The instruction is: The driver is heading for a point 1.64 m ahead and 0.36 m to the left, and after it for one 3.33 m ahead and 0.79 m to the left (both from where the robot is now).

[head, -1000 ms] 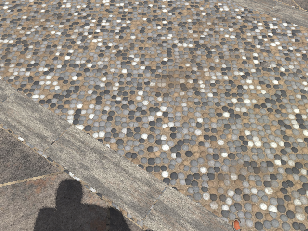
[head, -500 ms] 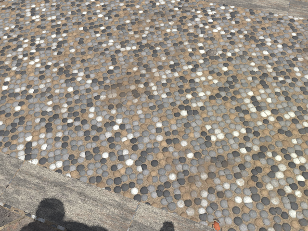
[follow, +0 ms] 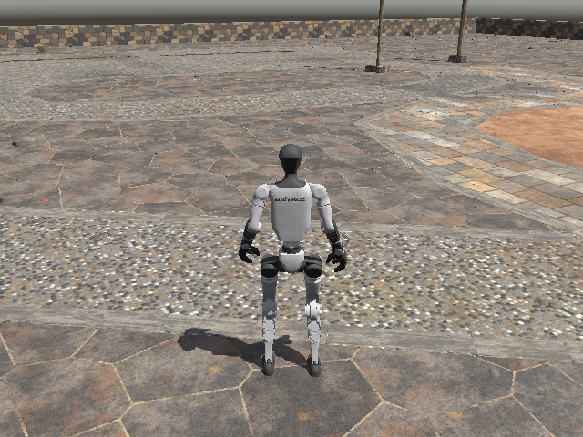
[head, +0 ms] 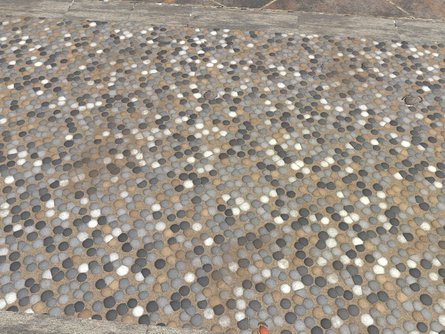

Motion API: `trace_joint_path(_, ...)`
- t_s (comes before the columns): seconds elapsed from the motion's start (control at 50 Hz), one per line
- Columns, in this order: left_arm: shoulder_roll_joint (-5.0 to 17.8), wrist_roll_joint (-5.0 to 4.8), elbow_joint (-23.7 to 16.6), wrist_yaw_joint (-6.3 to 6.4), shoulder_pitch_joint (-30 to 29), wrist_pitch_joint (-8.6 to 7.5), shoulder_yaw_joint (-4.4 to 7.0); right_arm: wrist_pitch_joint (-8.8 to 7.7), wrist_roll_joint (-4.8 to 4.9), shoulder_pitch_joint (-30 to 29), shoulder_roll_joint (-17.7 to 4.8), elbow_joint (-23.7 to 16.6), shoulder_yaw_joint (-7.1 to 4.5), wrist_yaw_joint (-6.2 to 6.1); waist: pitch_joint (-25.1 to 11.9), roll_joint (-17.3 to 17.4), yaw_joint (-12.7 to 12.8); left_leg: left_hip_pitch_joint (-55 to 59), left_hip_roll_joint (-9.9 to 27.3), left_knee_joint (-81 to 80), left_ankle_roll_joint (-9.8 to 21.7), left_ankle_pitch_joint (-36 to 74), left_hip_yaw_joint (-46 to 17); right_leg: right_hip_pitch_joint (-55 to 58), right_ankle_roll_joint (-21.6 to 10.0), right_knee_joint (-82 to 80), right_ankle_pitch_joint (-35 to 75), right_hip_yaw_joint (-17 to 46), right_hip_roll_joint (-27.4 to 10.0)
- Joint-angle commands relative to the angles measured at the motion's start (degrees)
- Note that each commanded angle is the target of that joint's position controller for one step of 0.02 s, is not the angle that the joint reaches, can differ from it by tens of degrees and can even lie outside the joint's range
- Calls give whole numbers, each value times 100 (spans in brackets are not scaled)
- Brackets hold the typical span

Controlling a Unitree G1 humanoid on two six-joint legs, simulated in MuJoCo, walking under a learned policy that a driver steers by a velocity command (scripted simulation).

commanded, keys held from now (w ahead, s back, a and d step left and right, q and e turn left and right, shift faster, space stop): w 0.98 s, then w+q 0.02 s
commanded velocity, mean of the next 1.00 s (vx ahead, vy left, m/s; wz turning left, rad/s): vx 0.40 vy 0.00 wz -0.04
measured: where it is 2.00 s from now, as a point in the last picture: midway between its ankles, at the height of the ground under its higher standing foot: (189, 207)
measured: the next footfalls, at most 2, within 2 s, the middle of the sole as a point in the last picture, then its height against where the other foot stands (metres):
left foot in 0.36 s outside the picture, level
right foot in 0.90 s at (254, 323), level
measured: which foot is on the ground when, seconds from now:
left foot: down 0.00-0.00, up 0.02-0.34, down 0.36-0.92, up 0.94-1.00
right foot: down 0.00-0.36, up 0.38-0.88, down 0.90-1.00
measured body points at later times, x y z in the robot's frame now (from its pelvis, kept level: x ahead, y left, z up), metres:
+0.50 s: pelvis +0.12 +0.05 +0.00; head +0.13 +0.08 +0.45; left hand +0.22 +0.32 -0.12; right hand +0.19 -0.23 -0.10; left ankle +0.12 +0.13 -0.74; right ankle +0.07 -0.11 -0.65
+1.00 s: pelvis +0.39 +0.00 -0.01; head +0.43 +0.00 +0.44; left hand +0.58 +0.25 -0.09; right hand +0.39 -0.28 -0.14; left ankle +0.22 +0.14 -0.64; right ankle +0.47 -0.09 -0.74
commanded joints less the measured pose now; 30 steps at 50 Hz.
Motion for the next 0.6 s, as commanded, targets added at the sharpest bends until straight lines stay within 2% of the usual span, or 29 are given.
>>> trace_joint_path(0.02, 980, 66, -255, 94, 639, -36, 228, -215, -269, 150, -331, -290, 20, 140, -1070, -582, 53, -949, 248, 570, 158, -663, -230, 2047, -642, -591, 1657, 1271, -1159)
trace_joint_path(0.04, 1296, 66, -83, 23, 816, -63, 347, -268, -114, -128, -465, -416, -22, 116, -792, -1510, 304, -1449, -233, 943, -8, -1430, 211, 1307, -1424, -1069, -563, 2019, -1614)
trace_joint_path(0.06, 1172, 86, -130, -17, 881, -174, 333, -293, -21, -684, -925, -516, -139, 89, -165, -1186, 684, -1880, -108, 1852, -68, -1620, -12, 981, -1653, -1663, -2009, 2479, -1652)
trace_joint_path(0.08, 1080, 143, -8, 1, 940, -280, 291, -306, 65, -845, -1041, -575, -233, 99, 207, -1212, 655, -2439, 0, 2514, 14, -1653, -199, 881, -1678, -1896, -2413, 2693, -1751)
trace_joint_path(0.1, 1002, 89, 13, 16, 850, -377, 257, -301, 103, -615, -1010, -460, -276, 103, 360, -1175, 503, -2635, 121, 2813, 82, -1529, -314, 884, -1602, -1928, -2329, 2548, -1643)
trace_joint_path(0.12, 907, 4, 35, 28, 744, -449, 235, -327, 80, -473, -962, -424, -281, 129, 423, -1085, 406, -2785, 231, 2793, 130, -1170, -416, 952, -1535, -1965, -2088, 2405, -1585)
trace_joint_path(0.16, 775, 0, 22, 39, 640, -519, 199, -451, 39, -480, -697, -348, -220, 216, 328, -780, 348, -2536, 233, 2361, 183, -543, -286, 900, -1375, -1994, -1237, 1825, -1313)
trace_joint_path(0.2, 822, -12, -9, 12, 548, -546, 231, -535, 8, -527, -488, -312, -133, 301, 121, -726, 349, -1871, 141, 1603, 159, -87, -115, 657, -1291, -1916, -591, 1281, -1086)
trace_joint_path(0.22, 883, -31, 6, -11, 585, -556, 256, -549, 5, -589, -458, -324, -105, 327, 63, -754, 383, -1524, 77, 1267, 130, 13, -49, 496, -1295, -1878, -489, 1140, -1045)
trace_joint_path(0.26, 1011, -76, 79, -66, 725, -569, 300, -536, 37, -633, -546, -370, -93, 356, 51, -783, 407, -1034, -6, 886, 104, 64, -4, 232, -1348, -1789, -616, 1136, -1128)
trace_joint_path(0.28, 1046, -104, 103, -89, 725, -576, 309, -529, 61, -547, -613, -368, -99, 363, 69, -760, 341, -771, -7, 711, 137, 180, -29, 69, -1339, -1729, -749, 1180, -1194)
trace_joint_path(0.3, 1038, -122, 119, -105, 659, -574, 301, -528, 75, -330, -672, -305, -117, 362, 66, -676, 184, -372, -34, 484, 186, 414, -12, -154, -1277, -1604, -870, 1167, -1205)
trace_joint_path(0.34, 831, -67, 171, -119, 657, -552, 223, -515, 82, 461, -802, -5, -196, 311, -29, -472, -176, 636, -203, 344, 260, 291, 96, -691, -1080, -995, -1027, 994, -1008)
trace_joint_path(0.36, 569, -9, 185, -121, 667, -557, 130, -533, 100, 1018, -971, 129, -266, 258, -161, -136, -422, 1327, 59, 77, 409, 42, -305, -1117, -856, -45, -832, 659, -693)
trace_joint_path(0.38, 87, 71, -19, -113, 650, -606, -14, -561, 4, 1526, -1566, 145, -366, 202, -410, 1390, -485, 2045, 1394, -905, 960, -930, -2388, -2137, -363, 2295, -1177, -111, 1)
trace_joint_path(0.4, 363, -95, -241, -47, 737, -701, 63, -607, -69, 1686, -1836, 139, -417, 287, -610, 2089, -410, 2142, 2085, -1931, 1725, -2634, -4698, -3103, -274, 3679, -1885, 217, 351)
trace_joint_path(0.42, 793, -232, -166, -37, 652, -749, 174, -647, -60, 1200, -1427, 25, -295, 300, -128, 1352, -259, 1806, 2099, -2019, 1661, -3145, -4506, -3519, -389, 4205, -1410, 476, -84)
trace_joint_path(0.44, 886, -220, -126, -56, 442, -759, 198, -654, -54, 946, -1135, -40, -219, 283, 160, 1006, -183, 1493, 1837, -1917, 1452, -2647, -3751, -3582, -488, 4180, -834, 371, -305)
trace_joint_path(0.46, 774, -129, -33, -52, 421, -761, 187, -648, -96, 716, -1032, -98, -179, 271, 158, 691, -69, 1283, 1549, -1896, 1296, -1958, -3160, -3429, -506, 4010, -373, 311, -465)
trace_joint_path(0.48, 709, -58, 0, -62, 396, -754, 195, -642, -122, 601, -936, -122, -146, 259, 177, 649, 6, 1116, 1337, -1930, 1209, -1298, -2693, -3268, -487, 3754, -27, 308, -593)
trace_joint_path(0.52, 560, -28, 73, -103, 440, -712, 181, -655, -119, 622, -863, -118, -118, 221, 94, 707, 62, 949, 1053, -2086, 1160, -387, -2034, -2976, -396, 3518, 514, 179, -642)
trace_joint_path(0.6, 410, 6, -67, -97, -36, -700, 141, -634, -61, 918, -895, 19, -115, 144, 134, 422, -41, 1186, 938, -2194, 1199, 1168, -1309, -3242, -157, 2583, 1273, 33, -623)
Velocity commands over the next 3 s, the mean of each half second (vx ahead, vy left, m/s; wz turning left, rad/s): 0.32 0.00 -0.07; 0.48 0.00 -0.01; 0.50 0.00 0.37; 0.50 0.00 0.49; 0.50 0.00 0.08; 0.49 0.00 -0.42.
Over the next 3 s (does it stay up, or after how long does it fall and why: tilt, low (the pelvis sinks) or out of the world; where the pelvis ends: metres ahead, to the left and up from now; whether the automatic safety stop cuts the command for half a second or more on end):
stays up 1.43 0.36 -0.02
